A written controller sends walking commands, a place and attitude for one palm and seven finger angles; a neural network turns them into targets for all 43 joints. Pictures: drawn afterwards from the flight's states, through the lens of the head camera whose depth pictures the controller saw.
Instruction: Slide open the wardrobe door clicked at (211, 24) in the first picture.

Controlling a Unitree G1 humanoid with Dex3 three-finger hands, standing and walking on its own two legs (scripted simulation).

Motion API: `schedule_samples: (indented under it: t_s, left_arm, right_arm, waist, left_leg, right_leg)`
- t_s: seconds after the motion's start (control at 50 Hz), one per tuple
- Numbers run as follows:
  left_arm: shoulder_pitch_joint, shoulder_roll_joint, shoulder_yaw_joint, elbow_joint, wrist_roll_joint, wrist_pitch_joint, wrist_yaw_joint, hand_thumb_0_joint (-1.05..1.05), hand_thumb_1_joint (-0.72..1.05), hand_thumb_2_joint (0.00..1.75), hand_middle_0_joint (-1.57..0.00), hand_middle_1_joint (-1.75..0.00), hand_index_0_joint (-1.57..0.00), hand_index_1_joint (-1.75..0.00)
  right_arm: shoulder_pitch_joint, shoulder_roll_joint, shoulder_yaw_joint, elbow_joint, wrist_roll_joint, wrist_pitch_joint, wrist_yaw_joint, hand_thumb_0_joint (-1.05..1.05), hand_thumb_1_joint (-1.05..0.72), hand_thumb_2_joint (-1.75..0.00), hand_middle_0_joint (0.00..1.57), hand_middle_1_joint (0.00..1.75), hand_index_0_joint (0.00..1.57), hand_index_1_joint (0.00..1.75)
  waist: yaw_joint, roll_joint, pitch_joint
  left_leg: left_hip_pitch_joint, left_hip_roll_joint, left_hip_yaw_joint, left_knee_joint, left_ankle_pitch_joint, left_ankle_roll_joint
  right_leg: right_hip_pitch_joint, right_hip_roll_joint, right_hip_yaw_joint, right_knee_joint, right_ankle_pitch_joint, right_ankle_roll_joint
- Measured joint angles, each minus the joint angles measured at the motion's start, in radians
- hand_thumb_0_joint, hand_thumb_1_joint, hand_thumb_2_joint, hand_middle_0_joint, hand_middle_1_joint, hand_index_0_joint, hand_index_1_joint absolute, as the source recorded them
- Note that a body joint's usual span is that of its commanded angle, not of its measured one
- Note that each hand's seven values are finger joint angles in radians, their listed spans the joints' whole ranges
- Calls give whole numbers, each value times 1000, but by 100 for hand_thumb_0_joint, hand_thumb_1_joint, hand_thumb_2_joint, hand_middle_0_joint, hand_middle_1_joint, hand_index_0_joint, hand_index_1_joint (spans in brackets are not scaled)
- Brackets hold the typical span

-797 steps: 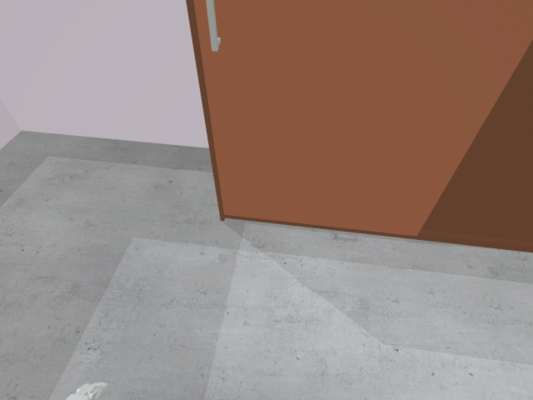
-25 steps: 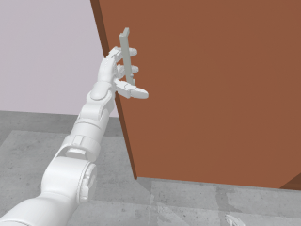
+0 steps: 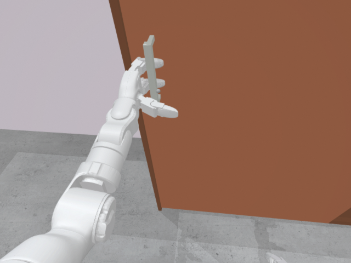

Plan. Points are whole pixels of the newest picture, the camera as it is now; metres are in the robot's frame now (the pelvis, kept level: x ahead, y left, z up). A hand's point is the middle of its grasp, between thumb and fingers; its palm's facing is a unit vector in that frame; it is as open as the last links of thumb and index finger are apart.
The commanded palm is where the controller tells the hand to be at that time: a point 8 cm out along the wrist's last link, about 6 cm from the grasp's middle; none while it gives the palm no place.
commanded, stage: slide the fingers in behind the handle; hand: left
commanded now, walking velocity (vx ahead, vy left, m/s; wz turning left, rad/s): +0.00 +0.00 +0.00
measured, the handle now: (153, 76) +0.51 +0.07 +0.18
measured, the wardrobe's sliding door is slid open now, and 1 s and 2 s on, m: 0.00 0.00 0.00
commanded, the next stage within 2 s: grip the handle and tug to test in 0.08 s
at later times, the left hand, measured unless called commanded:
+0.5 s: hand (158, 91) +0.45 +0.05 +0.18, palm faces -0.10 -0.99 -0.01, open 11.5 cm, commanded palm +0.43 +0.10 +0.18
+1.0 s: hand (159, 89) +0.45 +0.05 +0.18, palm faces -0.10 -1.00 +0.00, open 5.2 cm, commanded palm +0.43 +0.10 +0.18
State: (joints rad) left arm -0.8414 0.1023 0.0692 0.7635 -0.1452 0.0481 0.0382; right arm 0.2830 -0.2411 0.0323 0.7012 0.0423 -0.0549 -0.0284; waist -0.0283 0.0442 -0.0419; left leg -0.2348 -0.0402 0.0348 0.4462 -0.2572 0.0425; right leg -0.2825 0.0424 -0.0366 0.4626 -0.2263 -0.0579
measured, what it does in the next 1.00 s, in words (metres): stands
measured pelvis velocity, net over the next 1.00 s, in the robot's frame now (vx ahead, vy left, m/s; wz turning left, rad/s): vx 0.00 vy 0.00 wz -0.01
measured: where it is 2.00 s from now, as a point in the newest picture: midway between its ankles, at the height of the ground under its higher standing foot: outside the picture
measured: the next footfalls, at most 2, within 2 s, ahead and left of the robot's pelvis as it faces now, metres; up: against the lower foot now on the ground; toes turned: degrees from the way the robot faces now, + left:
none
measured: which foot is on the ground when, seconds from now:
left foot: down 0.00-1.00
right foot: down 0.00-1.00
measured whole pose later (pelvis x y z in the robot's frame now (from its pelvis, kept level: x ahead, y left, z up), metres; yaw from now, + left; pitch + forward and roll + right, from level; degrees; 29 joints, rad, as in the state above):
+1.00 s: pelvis +0.00 +0.00 +0.00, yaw -1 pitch +3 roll +0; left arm -0.89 0.12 0.10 0.86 -0.13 0.01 0.03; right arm 0.31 -0.24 0.03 0.70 0.04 -0.06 -0.03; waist -0.05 0.04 -0.04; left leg -0.25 -0.04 0.05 0.45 -0.26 0.05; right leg -0.30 0.05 -0.03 0.45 -0.21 -0.05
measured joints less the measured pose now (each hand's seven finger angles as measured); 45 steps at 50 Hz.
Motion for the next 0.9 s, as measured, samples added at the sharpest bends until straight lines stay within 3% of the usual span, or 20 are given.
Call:
schedule_samples:
  t_s: [0.24, 0.36, 0.9]
  left_arm:
    - [-10, 8, 14, 27, 6, -1, -18, -2, -50, 30, -28, -119, -29, -120]
    - [-10, 10, 17, 29, 5, -13, -14, -2, -39, 35, -30, -121, -31, -122]
    - [-50, 24, 40, 93, 10, -42, -14, 0, 74, 83, -42, -135, -42, -137]
  right_arm:
    - [-19, 9, 10, -18, 0, 13, -4, 1, -91, -90, 20, 30, 20, 30]
    - [-13, 8, 9, -17, 1, 13, -5, 1, -91, -90, 20, 30, 20, 30]
    - [24, 3, 4, 2, 1, 3, -5, 1, -91, -90, 20, 30, 20, 30]
  waist:
    - [-8, -8, -1]
    - [-10, -4, 4]
    - [-27, -6, 5]
  left_leg:
    - [-4, 4, 1, 5, -2, 0]
    - [-6, 3, 4, 5, 0, 1]
    - [-18, 5, 12, 3, 3, 4]
  right_leg:
    - [-1, 4, 1, -3, 3, -1]
    - [-4, 3, 3, -2, 5, 0]
    - [-16, 6, 12, -9, 15, 3]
